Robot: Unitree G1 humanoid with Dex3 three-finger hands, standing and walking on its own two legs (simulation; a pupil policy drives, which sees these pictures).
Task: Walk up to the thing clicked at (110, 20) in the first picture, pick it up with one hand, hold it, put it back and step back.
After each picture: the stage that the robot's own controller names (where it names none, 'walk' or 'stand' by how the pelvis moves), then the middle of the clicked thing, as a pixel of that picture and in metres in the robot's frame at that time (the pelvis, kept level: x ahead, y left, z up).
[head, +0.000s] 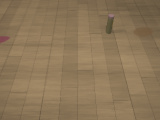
stand; (109, 24) +1.65 -0.30 -0.65
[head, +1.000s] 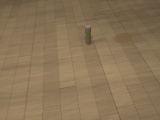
walk; (88, 35) +1.54 +0.09 -0.63
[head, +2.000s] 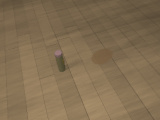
walk; (60, 61) +1.00 +0.31 -0.65
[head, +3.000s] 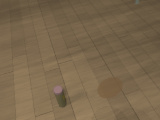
walk; (60, 97) +0.62 +0.26 -0.65
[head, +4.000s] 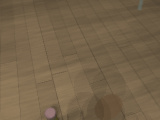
stand; (52, 119) +0.41 +0.24 -0.63
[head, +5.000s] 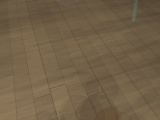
stand; out of the picture +0.36 +0.22 -0.65
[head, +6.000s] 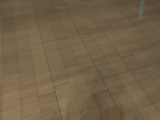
stand; out of the picture +0.36 +0.22 -0.66
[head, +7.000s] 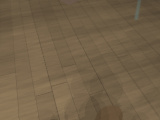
stand; out of the picture +0.37 +0.23 -0.66
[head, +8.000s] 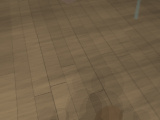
stand; out of the picture +0.36 +0.23 -0.66
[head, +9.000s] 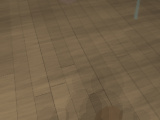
stand; out of the picture +0.36 +0.24 -0.66
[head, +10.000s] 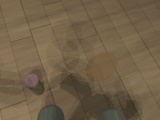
go down; (35, 85) +0.40 +0.25 -0.45
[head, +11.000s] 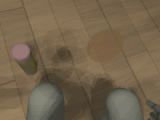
go down; (26, 61) +0.44 +0.28 -0.28
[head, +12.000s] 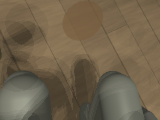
close in; out of the picture +0.41 +0.31 -0.19
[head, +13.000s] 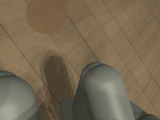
close; out of the picture +0.40 +0.34 -0.15
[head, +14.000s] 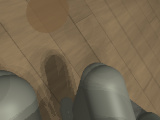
lift; out of the picture +0.38 +0.34 -0.15
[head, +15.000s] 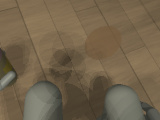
lift; out of the picture +0.33 +0.29 -0.01
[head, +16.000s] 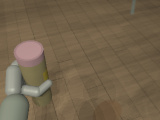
hold; (37, 78) +0.33 +0.17 +0.09
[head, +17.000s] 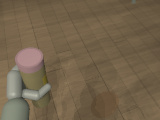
hold; (36, 82) +0.33 +0.17 +0.03
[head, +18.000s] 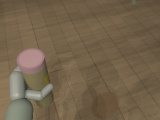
crouch; (38, 82) +0.33 +0.17 +0.03
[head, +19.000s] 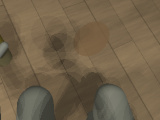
crouch; out of the picture +0.44 +0.28 -0.06
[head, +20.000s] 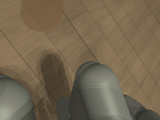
lower; out of the picture +0.40 +0.35 -0.16
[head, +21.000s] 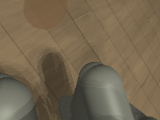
lower; out of the picture +0.41 +0.36 -0.16
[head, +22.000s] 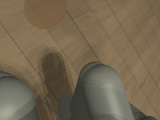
lower; out of the picture +0.40 +0.36 -0.16
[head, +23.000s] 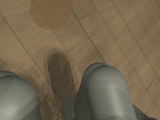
lower; out of the picture +0.39 +0.35 -0.16
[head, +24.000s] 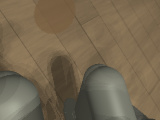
loosen; out of the picture +0.39 +0.31 -0.16
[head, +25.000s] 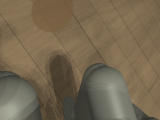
withdraw; out of the picture +0.39 +0.32 -0.16
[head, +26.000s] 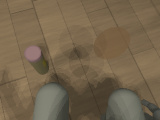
walk; (38, 62) +0.45 +0.26 -0.31
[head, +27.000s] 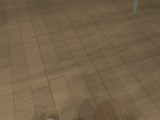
stand; out of the picture +0.37 +0.21 -0.59
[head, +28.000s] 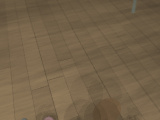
stand; out of the picture +0.38 +0.22 -0.60
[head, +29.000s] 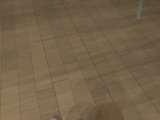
stand; out of the picture +0.39 +0.22 -0.64
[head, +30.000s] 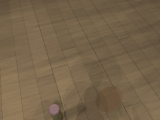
walk; (56, 114) +0.42 +0.20 -0.64
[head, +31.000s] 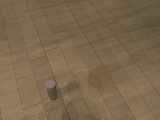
walk; (52, 90) +0.55 +0.22 -0.64
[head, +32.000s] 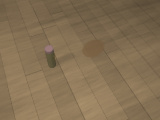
walk; (50, 57) +0.84 +0.30 -0.63
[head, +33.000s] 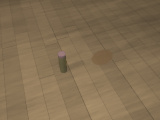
stand; (62, 62) +0.98 +0.25 -0.65
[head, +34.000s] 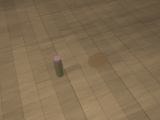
stand; (58, 66) +0.96 +0.26 -0.66
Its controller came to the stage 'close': yes
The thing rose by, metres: 0.68
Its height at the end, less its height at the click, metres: +0.00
